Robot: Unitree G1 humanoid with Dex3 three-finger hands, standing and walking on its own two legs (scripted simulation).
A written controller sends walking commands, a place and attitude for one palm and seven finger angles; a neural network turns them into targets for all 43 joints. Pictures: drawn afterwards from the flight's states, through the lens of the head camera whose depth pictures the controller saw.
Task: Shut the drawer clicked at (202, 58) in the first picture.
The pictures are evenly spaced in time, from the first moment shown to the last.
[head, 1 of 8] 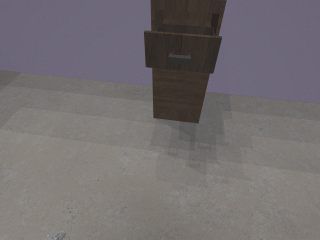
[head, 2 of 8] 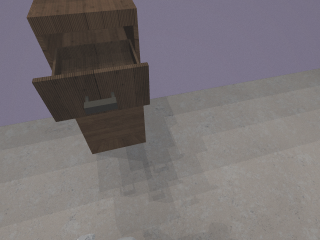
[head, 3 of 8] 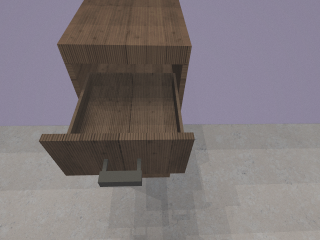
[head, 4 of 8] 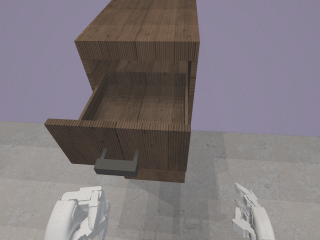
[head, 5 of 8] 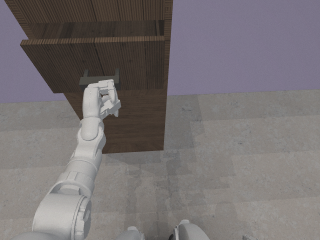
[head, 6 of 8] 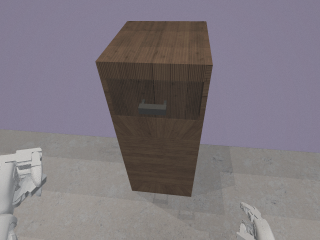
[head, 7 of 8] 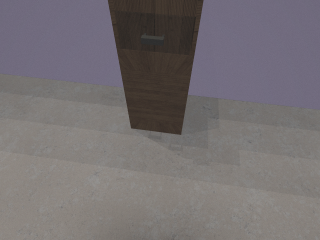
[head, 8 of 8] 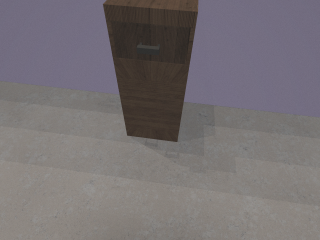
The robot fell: no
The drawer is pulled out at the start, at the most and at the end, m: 0.29 0.30 0.00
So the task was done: yes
